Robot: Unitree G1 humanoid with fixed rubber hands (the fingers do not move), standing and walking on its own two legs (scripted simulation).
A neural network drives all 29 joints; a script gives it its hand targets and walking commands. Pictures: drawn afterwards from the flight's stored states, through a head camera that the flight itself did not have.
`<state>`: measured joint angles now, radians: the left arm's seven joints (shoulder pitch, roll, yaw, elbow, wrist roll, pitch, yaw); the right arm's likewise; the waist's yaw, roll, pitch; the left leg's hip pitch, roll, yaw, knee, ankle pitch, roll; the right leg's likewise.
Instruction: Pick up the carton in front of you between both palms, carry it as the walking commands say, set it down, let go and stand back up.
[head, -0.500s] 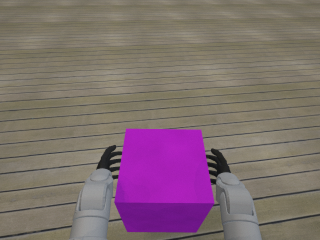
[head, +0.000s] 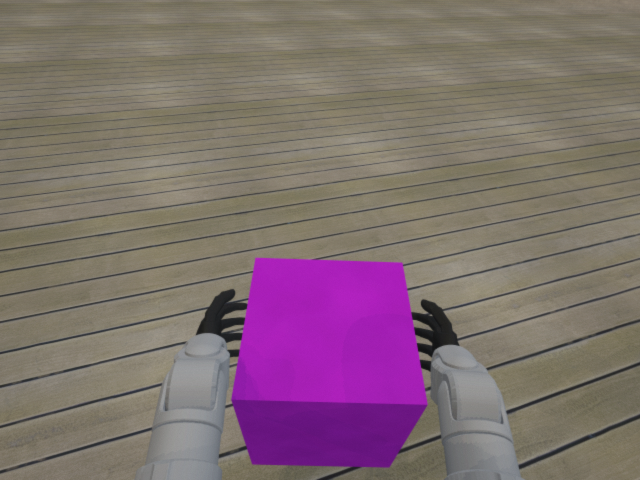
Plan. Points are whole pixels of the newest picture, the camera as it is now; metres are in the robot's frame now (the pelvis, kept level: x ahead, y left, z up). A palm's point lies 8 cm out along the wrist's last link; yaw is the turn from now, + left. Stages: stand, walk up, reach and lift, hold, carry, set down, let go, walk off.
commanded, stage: hold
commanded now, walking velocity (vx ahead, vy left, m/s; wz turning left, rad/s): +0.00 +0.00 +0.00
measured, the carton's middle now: (324, 366) +0.31 +0.00 -0.04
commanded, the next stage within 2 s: set down in 0.28 s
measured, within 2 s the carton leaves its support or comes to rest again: neither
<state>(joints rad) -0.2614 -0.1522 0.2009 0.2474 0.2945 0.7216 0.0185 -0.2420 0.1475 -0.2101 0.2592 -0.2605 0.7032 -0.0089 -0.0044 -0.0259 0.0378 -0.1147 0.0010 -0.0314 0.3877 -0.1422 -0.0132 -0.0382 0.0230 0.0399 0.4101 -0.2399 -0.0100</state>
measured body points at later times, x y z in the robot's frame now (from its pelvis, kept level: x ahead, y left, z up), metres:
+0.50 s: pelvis +0.00 +0.03 +0.00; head -0.04 +0.05 +0.44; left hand +0.32 +0.18 +0.03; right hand +0.31 -0.13 +0.03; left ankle +0.05 +0.13 -0.74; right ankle +0.00 -0.11 -0.74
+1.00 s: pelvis -0.03 +0.00 -0.08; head +0.20 +0.01 +0.31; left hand +0.37 +0.18 -0.17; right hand +0.39 -0.13 -0.17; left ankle +0.05 +0.13 -0.74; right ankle +0.00 -0.11 -0.74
